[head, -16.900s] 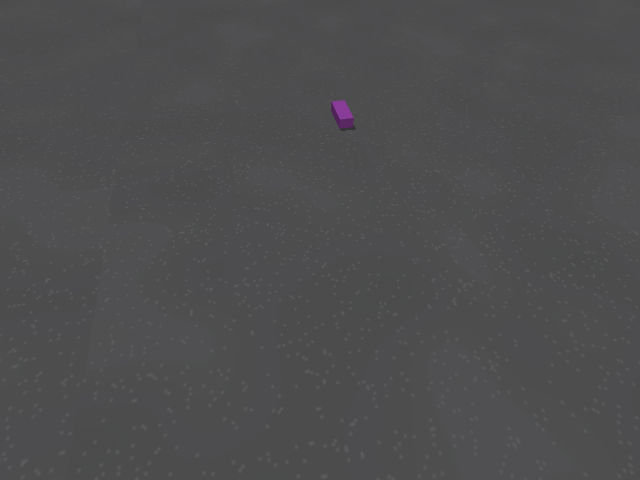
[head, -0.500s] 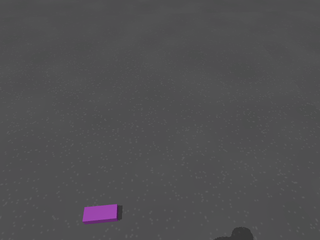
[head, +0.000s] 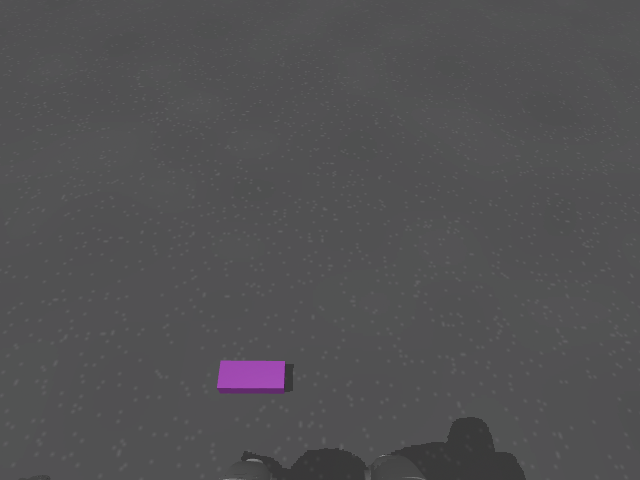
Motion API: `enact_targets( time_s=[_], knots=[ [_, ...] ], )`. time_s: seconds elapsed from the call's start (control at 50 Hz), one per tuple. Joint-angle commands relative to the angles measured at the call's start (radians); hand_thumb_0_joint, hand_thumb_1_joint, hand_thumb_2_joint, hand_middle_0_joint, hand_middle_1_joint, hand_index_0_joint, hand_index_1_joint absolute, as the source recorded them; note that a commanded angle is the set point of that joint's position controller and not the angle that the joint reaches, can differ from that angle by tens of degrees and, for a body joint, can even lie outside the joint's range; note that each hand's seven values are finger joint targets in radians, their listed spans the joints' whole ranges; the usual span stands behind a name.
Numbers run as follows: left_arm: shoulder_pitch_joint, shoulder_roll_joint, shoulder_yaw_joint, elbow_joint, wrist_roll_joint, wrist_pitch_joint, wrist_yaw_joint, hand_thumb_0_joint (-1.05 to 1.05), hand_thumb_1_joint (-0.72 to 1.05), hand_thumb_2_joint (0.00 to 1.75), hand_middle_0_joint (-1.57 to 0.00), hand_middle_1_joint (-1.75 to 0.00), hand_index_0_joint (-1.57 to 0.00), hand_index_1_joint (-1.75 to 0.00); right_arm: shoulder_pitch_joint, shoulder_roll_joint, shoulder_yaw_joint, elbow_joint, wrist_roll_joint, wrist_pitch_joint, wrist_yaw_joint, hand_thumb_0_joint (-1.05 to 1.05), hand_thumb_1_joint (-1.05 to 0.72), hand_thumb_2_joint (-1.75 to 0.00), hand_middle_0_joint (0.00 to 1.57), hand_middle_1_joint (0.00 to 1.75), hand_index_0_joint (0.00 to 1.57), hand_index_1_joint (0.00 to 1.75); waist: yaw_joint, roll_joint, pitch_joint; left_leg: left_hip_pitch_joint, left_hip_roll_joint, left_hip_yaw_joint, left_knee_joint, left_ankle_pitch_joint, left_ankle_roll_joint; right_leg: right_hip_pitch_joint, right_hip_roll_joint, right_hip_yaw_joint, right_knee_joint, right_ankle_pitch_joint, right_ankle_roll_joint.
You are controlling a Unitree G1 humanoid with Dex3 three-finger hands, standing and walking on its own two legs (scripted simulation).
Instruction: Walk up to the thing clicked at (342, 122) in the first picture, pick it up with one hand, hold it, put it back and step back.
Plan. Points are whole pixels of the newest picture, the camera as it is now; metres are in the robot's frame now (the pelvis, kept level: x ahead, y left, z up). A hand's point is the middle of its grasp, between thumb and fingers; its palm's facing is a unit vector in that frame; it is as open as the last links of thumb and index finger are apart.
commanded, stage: walk up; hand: left
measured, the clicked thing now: (252, 377) +0.44 +0.17 -0.72
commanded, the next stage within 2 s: stand in 1.78 s
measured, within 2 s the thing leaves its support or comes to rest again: neither
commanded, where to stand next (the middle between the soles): +0.04 -0.03 m, yaw -5 degrees
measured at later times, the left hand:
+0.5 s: hand out of the picture +0.13 +0.23 -0.13, palm faces -0.15 -0.91 -0.38, open 7.4 cm
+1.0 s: hand out of the picture +0.10 +0.21 -0.12, palm faces -0.10 -0.94 -0.33, open 7.4 cm
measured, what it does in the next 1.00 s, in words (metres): steps on the spot: right foot, then left foot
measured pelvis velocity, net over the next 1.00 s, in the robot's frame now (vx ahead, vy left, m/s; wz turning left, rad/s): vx -0.01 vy -0.03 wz -0.09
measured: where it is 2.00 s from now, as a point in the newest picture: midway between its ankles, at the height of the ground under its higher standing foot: outside the picture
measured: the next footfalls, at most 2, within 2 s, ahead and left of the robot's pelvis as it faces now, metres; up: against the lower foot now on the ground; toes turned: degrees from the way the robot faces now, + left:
right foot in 0.36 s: +0.04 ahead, -0.14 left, +0.00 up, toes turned -5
left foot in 0.62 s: +0.05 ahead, +0.11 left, +0.00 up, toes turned -5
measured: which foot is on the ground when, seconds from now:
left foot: down 0.00-0.38, up 0.40-0.60, down 0.62-1.00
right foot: up 0.00-0.34, down 0.36-1.00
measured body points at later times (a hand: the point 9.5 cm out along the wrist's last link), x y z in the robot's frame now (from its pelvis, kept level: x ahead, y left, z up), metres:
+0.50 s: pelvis +0.00 -0.02 +0.00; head +0.04 -0.03 +0.45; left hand +0.14 +0.27 -0.10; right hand +0.05 -0.36 -0.11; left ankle +0.01 +0.12 -0.68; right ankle +0.00 -0.14 -0.71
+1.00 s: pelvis -0.01 -0.03 +0.03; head +0.00 -0.04 +0.48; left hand +0.10 +0.26 -0.10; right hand +0.05 -0.34 -0.11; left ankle +0.02 +0.11 -0.71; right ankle +0.00 -0.14 -0.71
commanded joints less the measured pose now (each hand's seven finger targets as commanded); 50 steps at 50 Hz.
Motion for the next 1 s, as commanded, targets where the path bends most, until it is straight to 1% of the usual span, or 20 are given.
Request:
enact_targets(
  time_s=[0.0,0.08,0.14,0.22,0.28,0.32,0.34,0.36,0.38,0.4,0.46,0.54,0.58,0.62,0.64,0.66,0.7,0.74,0.8,0.98],
  knots=[
    [0.125,0.153,0.031,-0.015,-0.023,-0.021,-0.014,0.0,0.9,0.9,-0.2,-0.3,-0.2,-0.3,-0.041,-0.311,-0.056,-0.091,0.013,-0.071,-0.054,0.0,-0.9,-0.9,0.2,0.3,0.2,0.3,0.028,0.189,-0.12,0.127,0.223,-0.272,-0.34,0.051,0.174,-0.104,0.029,0.058,0.039,0.106,-0.001],
    [0.017,0.135,0.025,-0.062,0.001,-0.013,-0.029,0.0,0.9,0.9,-0.2,-0.3,-0.2,-0.3,0.06,-0.308,-0.06,-0.06,0.016,-0.099,-0.076,0.0,-0.9,-0.9,0.2,0.3,0.2,0.3,-0.029,0.138,-0.15,0.25,0.288,-0.278,-0.293,0.435,0.209,-0.066,0.036,0.036,-0.126,0.034,0.026],
    [0.01,0.13,0.034,-0.094,0.014,-0.001,-0.036,0.0,0.9,0.9,-0.2,-0.3,-0.2,-0.3,0.094,-0.328,-0.067,-0.065,0.025,-0.108,-0.098,0.0,-0.9,-0.9,0.2,0.3,0.2,0.3,-0.031,0.15,-0.162,0.305,0.351,-0.289,-0.246,0.68,0.25,-0.084,0.032,0.005,-0.124,0.04,0.022],
    [-0.002,0.111,0.041,-0.13,0.018,0.002,-0.054,0.0,0.9,0.9,-0.2,-0.3,-0.2,-0.3,0.109,-0.317,-0.065,-0.087,0.026,-0.112,-0.116,0.0,-0.9,-0.9,0.2,0.3,0.2,0.3,-0.04,0.152,-0.196,0.338,0.321,-0.226,-0.182,0.782,0.233,-0.076,0.025,-0.039,-0.174,0.061,0.006],
    [0.039,0.091,0.041,-0.136,0.013,0.0,-0.064,0.0,0.9,0.9,-0.2,-0.3,-0.2,-0.3,0.05,-0.321,-0.058,-0.116,0.023,-0.108,-0.115,0.0,-0.9,-0.9,0.2,0.3,0.2,0.3,-0.01,0.186,-0.214,0.234,0.302,-0.191,-0.148,0.668,0.219,0.038,0.026,-0.075,-0.272,0.098,-0.004],
    [0.121,0.08,0.045,-0.101,0.01,-0.013,-0.062,0.0,0.9,0.9,-0.2,-0.3,-0.2,-0.3,-0.035,-0.289,-0.038,-0.138,0.03,-0.096,-0.106,0.0,-0.9,-0.9,0.2,0.3,0.2,0.3,0.052,0.142,-0.219,0.084,0.209,-0.078,-0.047,0.487,0.137,0.242,0.042,-0.09,-0.53,0.315,-0.022],
    [0.122,0.139,0.061,-0.103,0.017,-0.026,-0.057,0.0,0.9,0.9,-0.2,-0.3,-0.2,-0.3,-0.03,-0.245,-0.022,-0.144,0.04,-0.091,-0.102,0.0,-0.9,-0.9,0.2,0.3,0.2,0.3,0.055,0.004,-0.224,-0.018,0.112,-0.003,0.063,0.343,0.068,0.316,-0.05,0.067,-0.58,0.503,-0.063],
    [0.079,0.185,0.068,-0.123,0.016,-0.033,-0.056,0.0,0.9,0.9,-0.2,-0.3,-0.2,-0.3,-0.037,-0.198,-0.005,-0.149,0.046,-0.088,-0.102,0.0,-0.9,-0.9,0.2,0.3,0.2,0.3,0.04,-0.115,-0.19,-0.135,0.003,0.074,0.176,0.073,0.015,0.318,-0.193,0.29,-0.621,0.588,-0.145],
    [0.036,0.185,0.056,-0.142,0.01,-0.035,-0.057,0.0,0.9,0.9,-0.2,-0.3,-0.2,-0.3,-0.043,-0.215,-0.009,-0.134,0.04,-0.077,-0.11,0.0,-0.9,-0.9,0.2,0.3,0.2,0.3,0.044,-0.109,-0.185,-0.088,0.006,0.041,0.249,-0.282,0.02,0.206,-0.309,0.361,-0.64,0.557,-0.25],
    [0.001,0.194,0.051,-0.149,0.013,-0.034,-0.059,0.0,0.9,0.9,-0.2,-0.3,-0.2,-0.3,-0.024,-0.241,-0.017,-0.109,0.038,-0.079,-0.107,0.0,-0.9,-0.9,0.2,0.3,0.2,0.3,0.03,-0.123,-0.156,-0.003,0.018,0.012,0.268,-0.324,0.018,0.1,-0.32,0.373,-0.627,0.567,-0.277],
    [-0.032,0.139,0.039,-0.154,0.016,-0.035,-0.05,0.0,0.9,0.9,-0.2,-0.3,-0.2,-0.3,0.008,-0.235,-0.01,-0.067,0.047,-0.089,-0.093,0.0,-0.9,-0.9,0.2,0.3,0.2,0.3,0.012,-0.115,-0.12,-0.065,0.007,0.02,0.208,-0.228,0.027,0.189,-0.182,0.162,-0.566,0.673,-0.19],
    [-0.039,0.133,0.03,-0.15,0.005,-0.03,-0.05,0.0,0.9,0.9,-0.2,-0.3,-0.2,-0.3,0.047,-0.212,0.008,-0.032,0.039,-0.105,-0.089,0.0,-0.9,-0.9,0.2,0.3,0.2,0.3,0.007,-0.155,-0.173,0.058,0.009,0.081,-0.12,-0.068,0.012,0.225,-0.138,0.093,-0.497,0.72,-0.152],
    [-0.083,0.117,0.022,-0.155,-0.014,-0.021,-0.056,0.0,0.9,0.9,-0.2,-0.3,-0.2,-0.3,0.087,-0.211,0.005,-0.002,0.028,-0.118,-0.091,0.0,-0.9,-0.9,0.2,0.3,0.2,0.3,-0.025,-0.118,-0.217,0.203,0.014,0.065,-0.322,0.164,0.022,0.188,-0.131,0.069,-0.422,0.685,-0.101],
    [-0.068,0.037,-0.003,-0.159,-0.031,-0.016,-0.061,0.0,0.9,0.9,-0.2,-0.3,-0.2,-0.3,0.021,-0.29,-0.007,-0.023,0.005,-0.134,-0.095,0.0,-0.9,-0.9,0.2,0.3,0.2,0.3,0.012,0.077,-0.21,0.28,0.243,-0.278,-0.402,0.312,0.112,0.024,0.002,0.001,-0.325,0.412,-0.003],
    [-0.041,0.068,0.006,-0.117,-0.027,-0.006,-0.054,0.0,0.9,0.9,-0.2,-0.3,-0.2,-0.3,-0.06,-0.331,-0.006,-0.039,0.014,-0.133,-0.088,0.0,-0.9,-0.9,0.2,0.3,0.2,0.3,0.038,0.123,-0.177,0.14,0.337,-0.331,-0.38,0.23,0.21,0.105,0.019,-0.051,-0.337,0.106,0.009],
    [-0.02,0.091,0.016,-0.086,-0.018,-0.011,-0.055,0.0,0.9,0.9,-0.2,-0.3,-0.2,-0.3,-0.11,-0.322,-0.004,-0.04,0.021,-0.13,-0.08,0.0,-0.9,-0.9,0.2,0.3,0.2,0.3,0.056,0.118,-0.152,0.031,0.318,-0.28,-0.357,0.195,0.215,0.23,-0.005,-0.036,-0.371,0.113,0.002],
    [-0.039,0.088,0.014,-0.069,-0.012,-0.03,-0.065,0.0,0.9,0.9,-0.2,-0.3,-0.2,-0.3,-0.11,-0.25,0.02,-0.022,0.025,-0.121,-0.074,0.0,-0.9,-0.9,0.2,0.3,0.2,0.3,0.053,0.077,-0.151,0.039,0.155,-0.068,-0.303,0.176,0.088,0.288,-0.029,0.026,-0.563,0.333,-0.028],
    [-0.094,0.111,0.012,-0.07,-0.016,-0.04,-0.066,0.0,0.9,0.9,-0.2,-0.3,-0.2,-0.3,-0.072,-0.224,0.029,-0.001,0.029,-0.117,-0.073,0.0,-0.9,-0.9,0.2,0.3,0.2,0.3,0.009,0.066,-0.137,0.088,0.067,-0.008,-0.285,0.108,0.031,0.209,-0.09,0.097,-0.617,0.392,-0.059],
    [-0.125,0.092,0.0,-0.042,-0.015,-0.034,-0.07,0.0,0.9,0.9,-0.2,-0.3,-0.2,-0.3,-0.081,-0.228,0.029,0.036,0.025,-0.11,-0.065,0.0,-0.9,-0.9,0.2,0.3,0.2,0.3,0.008,0.059,-0.097,0.123,0.087,-0.041,-0.361,-0.026,0.044,0.14,-0.072,0.078,-0.68,0.165,-0.041],
    [-0.134,0.073,-0.005,0.037,-0.018,-0.046,-0.065,0.0,0.9,0.9,-0.2,-0.3,-0.2,-0.3,-0.087,-0.21,0.041,0.095,0.031,-0.117,-0.067,0.0,-0.9,-0.9,0.2,0.3,0.2,0.3,0.007,-0.037,-0.183,0.229,0.107,-0.013,-0.385,0.218,0.03,0.235,-0.078,0.043,-0.737,0.434,-0.01]
  ],
)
